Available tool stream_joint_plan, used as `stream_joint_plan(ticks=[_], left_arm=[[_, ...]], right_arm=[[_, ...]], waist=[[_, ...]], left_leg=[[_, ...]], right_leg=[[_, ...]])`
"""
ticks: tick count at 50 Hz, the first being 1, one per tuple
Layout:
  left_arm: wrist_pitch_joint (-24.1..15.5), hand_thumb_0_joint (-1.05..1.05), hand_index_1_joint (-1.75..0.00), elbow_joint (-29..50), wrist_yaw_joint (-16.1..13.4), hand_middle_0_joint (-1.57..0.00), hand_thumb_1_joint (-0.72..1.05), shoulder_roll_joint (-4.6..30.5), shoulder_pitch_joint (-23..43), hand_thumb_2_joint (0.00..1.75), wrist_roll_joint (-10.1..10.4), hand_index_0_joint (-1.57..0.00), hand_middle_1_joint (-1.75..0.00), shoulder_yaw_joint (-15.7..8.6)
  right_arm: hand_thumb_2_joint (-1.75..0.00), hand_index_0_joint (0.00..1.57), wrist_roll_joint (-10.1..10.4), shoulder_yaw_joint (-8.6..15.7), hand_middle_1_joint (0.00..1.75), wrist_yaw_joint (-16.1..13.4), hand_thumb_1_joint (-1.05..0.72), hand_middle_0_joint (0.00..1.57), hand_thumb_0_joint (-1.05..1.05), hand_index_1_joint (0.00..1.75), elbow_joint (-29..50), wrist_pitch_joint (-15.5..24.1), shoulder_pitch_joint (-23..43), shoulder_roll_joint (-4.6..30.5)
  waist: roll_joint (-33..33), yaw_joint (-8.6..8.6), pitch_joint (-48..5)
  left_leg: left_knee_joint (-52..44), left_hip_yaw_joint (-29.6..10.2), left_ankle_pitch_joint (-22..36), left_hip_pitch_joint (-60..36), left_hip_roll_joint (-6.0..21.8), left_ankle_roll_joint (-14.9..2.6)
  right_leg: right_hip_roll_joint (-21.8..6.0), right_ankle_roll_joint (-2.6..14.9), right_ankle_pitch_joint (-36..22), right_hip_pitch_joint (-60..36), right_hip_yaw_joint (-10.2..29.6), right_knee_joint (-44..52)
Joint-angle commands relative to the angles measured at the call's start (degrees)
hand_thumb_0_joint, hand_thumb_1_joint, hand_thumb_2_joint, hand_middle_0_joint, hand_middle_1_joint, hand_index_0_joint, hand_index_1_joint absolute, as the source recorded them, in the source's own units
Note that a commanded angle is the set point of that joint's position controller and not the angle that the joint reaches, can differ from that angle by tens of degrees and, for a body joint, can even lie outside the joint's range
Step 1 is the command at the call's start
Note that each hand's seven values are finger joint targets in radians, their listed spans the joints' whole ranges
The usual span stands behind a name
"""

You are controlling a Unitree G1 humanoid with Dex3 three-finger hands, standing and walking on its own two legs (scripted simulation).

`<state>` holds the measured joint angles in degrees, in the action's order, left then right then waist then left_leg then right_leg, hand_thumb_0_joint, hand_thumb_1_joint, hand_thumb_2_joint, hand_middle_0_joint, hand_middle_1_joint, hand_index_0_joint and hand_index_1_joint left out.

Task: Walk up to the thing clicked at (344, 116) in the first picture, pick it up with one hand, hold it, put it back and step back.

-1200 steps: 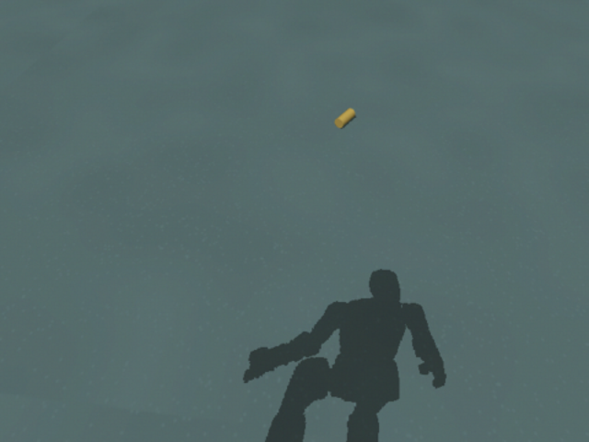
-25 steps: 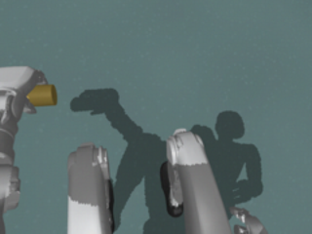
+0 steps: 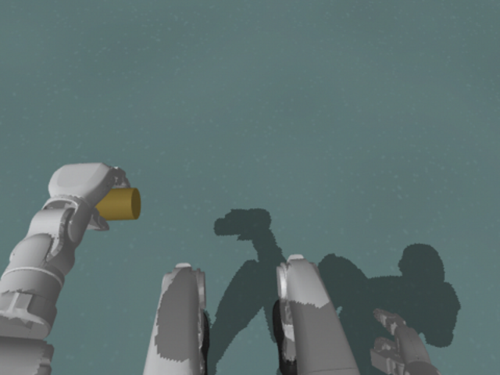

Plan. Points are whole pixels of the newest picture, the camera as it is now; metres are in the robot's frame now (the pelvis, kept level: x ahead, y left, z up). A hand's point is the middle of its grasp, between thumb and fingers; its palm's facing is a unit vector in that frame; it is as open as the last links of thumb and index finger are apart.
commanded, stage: lift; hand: left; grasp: from above
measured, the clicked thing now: (99, 204) +0.40 +0.25 -0.11
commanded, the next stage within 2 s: hold in 0.80 s
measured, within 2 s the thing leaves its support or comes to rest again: neither
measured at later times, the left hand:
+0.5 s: hand (65, 199) +0.35 +0.22 +0.06, palm faces -0.48 -0.06 -0.87, open 8.4 cm
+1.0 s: hand (42, 156) +0.37 +0.22 +0.12, palm faces -0.49 -0.06 -0.87, open 8.5 cm
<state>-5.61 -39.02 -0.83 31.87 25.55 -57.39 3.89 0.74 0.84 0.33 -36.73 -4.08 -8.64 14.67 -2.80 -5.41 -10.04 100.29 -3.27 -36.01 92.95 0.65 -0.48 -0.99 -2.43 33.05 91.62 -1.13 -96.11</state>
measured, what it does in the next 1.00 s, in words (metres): rises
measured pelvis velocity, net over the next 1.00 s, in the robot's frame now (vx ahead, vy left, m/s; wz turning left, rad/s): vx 0.07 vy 0.00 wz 0.00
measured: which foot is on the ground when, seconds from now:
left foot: down 0.00-1.00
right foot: down 0.00-1.00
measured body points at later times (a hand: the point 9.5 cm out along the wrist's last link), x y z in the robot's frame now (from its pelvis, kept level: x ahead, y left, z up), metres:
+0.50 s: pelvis +0.03 -0.01 +0.15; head +0.10 +0.00 +0.59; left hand +0.37 +0.22 +0.11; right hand +0.12 -0.28 +0.02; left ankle +0.07 +0.11 -0.50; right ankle +0.09 -0.14 -0.50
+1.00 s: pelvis +0.07 +0.00 +0.20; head +0.12 -0.01 +0.65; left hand +0.39 +0.22 +0.17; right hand +0.17 -0.27 +0.08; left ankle +0.07 +0.11 -0.50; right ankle +0.09 -0.14 -0.50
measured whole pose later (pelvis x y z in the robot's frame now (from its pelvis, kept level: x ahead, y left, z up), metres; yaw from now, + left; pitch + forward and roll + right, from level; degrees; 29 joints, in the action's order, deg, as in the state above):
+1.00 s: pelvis +0.07 +0.00 +0.20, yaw +0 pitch +9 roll -1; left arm -1.8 -45.4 -4.7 22.6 16.3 -58.3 11.0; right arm 2.2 2.6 -2.6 -42.6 -0.8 -13.7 13.9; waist -1.3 -2.2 -4.1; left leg 44.9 0.9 -22.0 31.8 1.4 0.0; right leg -0.7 -1.7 19.4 32.6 1.3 -43.1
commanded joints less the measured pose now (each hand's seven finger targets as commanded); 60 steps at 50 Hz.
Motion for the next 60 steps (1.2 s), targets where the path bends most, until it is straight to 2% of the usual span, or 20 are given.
stream_joint_plan(ticks=[1, 2, 7, 12, 14, 16, 17, 23, 24, 28, 30, 32, 34, 36, 37, 42, 48, 51, 55, 60], left_arm=[[0.7, 0.00, -0.38, 12.6, -3.6, -1.19, 0.86, 15.0, 13.9, 0.52, 1.0, -1.20, -0.39, -6.7], [0.8, 0.00, -0.38, 12.1, -3.6, -1.19, 0.86, 14.0, 14.6, 0.53, 0.7, -1.20, -0.38, -5.8], [0.8, 0.00, -0.37, 9.2, -4.7, -1.18, 0.84, 10.9, 13.4, 0.50, 0.4, -1.19, -0.38, -3.8], [1.0, 0.00, -0.37, 6.7, -5.6, -1.16, 0.83, 7.7, 10.9, 0.47, 0.4, -1.18, -0.38, -1.7], [0.9, 0.00, -0.38, 7.1, -6.5, -1.14, 0.79, 8.4, 12.0, 0.48, 0.1, -1.15, -0.39, -2.2], [0.9, 0.00, -0.38, 7.3, -7.3, -1.14, 0.80, 6.4, 13.2, 0.48, -0.2, -1.15, -0.39, -0.3], [1.0, 0.00, -0.37, 7.1, -7.8, -1.13, 0.78, 7.3, 13.7, 0.49, -0.2, -1.14, -0.38, -1.0], [2.3, 0.00, -0.39, 4.2, -9.8, -1.13, 0.77, 6.0, 12.8, 0.51, -1.1, -1.14, -0.40, 0.0], [2.3, 0.00, -0.39, 6.0, -10.1, -1.14, 0.78, 6.1, 15.4, 0.52, -0.8, -1.14, -0.38, 0.1], [3.7, 0.00, -0.41, 2.7, -10.3, -1.13, 0.77, 5.7, 11.2, 0.54, -1.1, -1.13, -0.41, 0.3], [4.0, 0.00, -0.40, 3.7, -10.1, -1.17, 0.79, 4.6, 12.1, 0.57, -0.3, -1.16, -0.38, 1.0], [4.4, 0.00, -0.41, 2.9, -9.8, -1.14, 0.76, 5.9, 11.4, 0.55, -0.4, -1.14, -0.41, 0.0], [4.4, 0.00, -0.40, 3.3, -9.1, -1.15, 0.78, 3.8, 10.9, 0.56, -0.1, -1.15, -0.40, 1.4], [4.6, 0.00, -0.40, 2.2, -8.7, -1.16, 0.78, 3.8, 9.2, 0.55, 0.2, -1.15, -0.39, 1.2], [4.3, 0.00, -0.39, 4.4, -8.4, -1.16, 0.79, 3.3, 11.6, 0.55, 0.3, -1.16, -0.38, 1.9], [4.0, 0.00, -0.42, 4.5, -7.6, -1.15, 0.78, 3.2, 9.8, 0.58, -0.1, -1.15, -0.41, 1.9], [3.4, 0.00, -0.41, 6.6, -7.1, -1.12, 0.77, 4.4, 12.0, 0.55, -0.7, -1.13, -0.42, 1.3], [3.2, 0.00, -0.39, 4.8, -6.4, -1.14, 0.78, 3.8, 11.0, 0.55, -1.3, -1.14, -0.40, 1.8], [3.2, 0.00, -0.41, 6.1, -5.4, -1.14, 0.78, 3.8, 10.3, 0.59, -0.9, -1.14, -0.41, 1.8], [3.4, 0.00, -0.40, 5.8, -3.6, -1.14, 0.76, 3.0, 7.7, 0.60, -0.8, -1.13, -0.39, 2.2]], right_arm=[[-0.90, 0.20, 0.7, 4.0, 0.30, -2.0, -0.89, 0.20, 0.00, 0.30, 3.3, 1.8, -5.6, 9.4], [-0.90, 0.20, 0.8, 3.9, 0.30, -2.2, -0.90, 0.20, 0.00, 0.30, 3.2, 2.0, -5.5, 9.2], [-0.90, 0.20, 1.3, 3.5, 0.30, -3.3, -0.90, 0.20, 0.00, 0.30, 2.2, 3.6, -5.1, 8.4], [-0.90, 0.20, 1.5, 3.7, 0.30, -3.7, -0.90, 0.20, 0.00, 0.30, 1.5, 5.1, -5.4, 8.1], [-0.90, 0.20, 1.5, 3.8, 0.30, -3.8, -0.90, 0.20, 0.00, 0.30, 1.1, 5.6, -5.4, 8.1], [-0.90, 0.20, 1.6, 3.6, 0.30, -3.8, -0.90, 0.20, 0.00, 0.30, 1.0, 6.1, -5.4, 7.6], [-0.90, 0.20, 1.6, 3.7, 0.30, -3.9, -0.90, 0.20, 0.00, 0.30, 0.6, 6.3, -5.7, 7.6], [-0.90, 0.20, 1.4, 4.0, 0.30, -3.8, -0.90, 0.20, 0.00, 0.30, -0.5, 7.0, -6.5, 7.9], [-0.90, 0.20, 1.4, 4.0, 0.30, -3.8, -0.90, 0.20, 0.00, 0.30, -0.6, 7.1, -6.4, 7.9], [-0.90, 0.20, 1.5, 4.0, 0.30, -3.6, -0.90, 0.20, 0.00, 0.30, -0.6, 7.0, -6.2, 7.9], [-0.90, 0.20, 1.4, 4.1, 0.30, -3.4, -0.90, 0.20, 0.00, 0.30, -0.2, 6.9, -5.8, 7.7], [-0.90, 0.20, 1.5, 4.2, 0.30, -3.5, -0.90, 0.20, 0.00, 0.30, -0.4, 6.7, -6.3, 7.9], [-0.90, 0.20, 1.5, 4.2, 0.30, -3.4, -0.90, 0.20, 0.00, 0.30, -0.1, 6.6, -6.1, 7.6], [-0.90, 0.20, 1.6, 4.3, 0.30, -3.5, -0.90, 0.20, 0.00, 0.30, 0.0, 6.3, -5.9, 7.7], [-0.90, 0.20, 1.6, 4.4, 0.30, -3.5, -0.90, 0.20, 0.00, 0.30, 0.0, 6.3, -5.8, 7.6], [-0.90, 0.20, 1.7, 4.6, 0.30, -3.5, -0.89, 0.20, 0.00, 0.30, 0.1, 5.8, -6.0, 7.8], [-0.89, 0.20, 1.5, 4.9, 0.30, -3.6, -0.89, 0.20, 0.00, 0.30, -0.3, 5.3, -5.9, 7.9], [-0.89, 0.20, 1.6, 5.0, 0.30, -3.5, -0.89, 0.20, 0.00, 0.30, -0.2, 4.9, -5.7, 8.1], [-0.89, 0.20, 1.7, 5.2, 0.30, -3.2, -0.89, 0.20, 0.00, 0.30, 0.8, 4.5, -5.0, 8.3], [-0.89, 0.20, 1.7, 5.1, 0.30, -3.0, -0.89, 0.20, 0.00, 0.30, 1.4, 3.8, -5.1, 8.2]], waist=[[-4.5, 0.35, -29.8], [-5.0, -0.21, -27.6], [-3.7, -0.07, -21.1], [-2.9, 0.73, -19.2], [-3.6, 1.04, -18.5], [-3.2, 0.45, -17.4], [-2.8, 0.47, -17.1], [-2.5, 1.20, -15.2], [-3.0, 1.57, -15.4], [-1.3, 2.24, -13.9], [-0.9, 2.25, -13.6], [-0.7, 2.62, -13.6], [-0.5, 2.37, -13.4], [0.8, 2.46, -11.9], [-0.2, 2.46, -12.5], [-0.7, 2.55, -12.9], [-1.7, 2.74, -13.3], [-1.0, 2.53, -10.3], [-1.5, 3.47, -11.9], [1.0, 3.28, -10.2]], left_leg=[[-22.3, 0.8, 8.5, -30.3, -0.7, -1.02], [-24.4, 0.2, 7.2, -31.2, -0.5, -0.82], [-31.7, -0.4, 4.5, -35.6, -0.2, -0.65], [-37.6, -0.1, 7.2, -42.4, -0.1, -0.27], [-40.1, 0.2, 6.7, -44.6, -0.2, -0.20], [-41.7, 0.9, 7.0, -46.1, -0.7, -0.19], [-42.3, 1.4, 7.7, -46.8, -0.9, -0.29], [-48.1, 1.9, 12.4, -54.2, -0.7, 0.18], [-49.2, 1.5, 13.0, -55.3, -0.7, 0.35], [-51.9, 2.5, 16.5, -58.4, -1.1, 0.29], [-53.2, 2.8, 18.3, -60.3, -1.2, 0.23], [-54.4, 2.8, 20.1, -61.7, -1.3, 0.27], [-55.3, 3.1, 21.4, -62.9, -1.4, 0.23], [-56.7, 3.2, 22.2, -64.2, -1.4, 0.19], [-57.3, 3.4, 22.7, -65.4, -1.4, 0.21], [-59.7, 3.1, 28.1, -70.5, -1.1, 0.73], [-61.6, 3.5, 34.3, -74.5, -1.0, 1.07], [-62.8, 3.2, 34.4, -74.6, -0.8, 1.11], [-63.8, 3.9, 36.3, -76.9, -1.3, 1.02], [-64.4, 4.1, 38.6, -76.9, -1.3, 0.72]], right_leg=[[2.2, 3.35, -7.9, -25.3, -1.3, 18.9], [2.3, 3.37, -7.0, -25.6, -1.2, 20.0], [2.6, 3.24, -4.8, -30.8, -0.4, 27.1], [2.7, 3.33, -6.9, -37.3, 0.2, 33.4], [2.8, 3.21, -6.7, -39.6, 0.5, 36.1], [2.8, 3.26, -6.7, -41.6, 0.9, 38.8], [2.9, 3.20, -6.8, -43.1, 1.2, 40.3], [2.8, 3.16, -11.3, -48.6, 1.0, 45.0], [2.9, 3.14, -11.9, -49.7, 0.8, 45.6], [2.9, 3.13, -14.6, -54.1, 1.1, 49.1], [2.8, 2.95, -16.4, -56.3, 1.0, 50.8], [2.7, 2.89, -18.1, -58.1, 1.2, 51.8], [2.6, 2.78, -19.4, -59.6, 1.6, 53.2], [2.5, 2.73, -20.2, -60.8, 1.4, 54.6], [2.6, 2.76, -20.5, -61.7, 1.5, 55.3], [2.8, 3.02, -24.4, -63.5, 0.9, 56.7], [2.9, 3.06, -29.2, -66.8, 0.8, 58.4], [3.1, 3.14, -28.7, -66.1, 0.5, 59.4], [2.8, 3.12, -30.8, -69.4, 0.8, 60.6], [2.8, 2.87, -33.5, -71.4, 0.9, 61.5]])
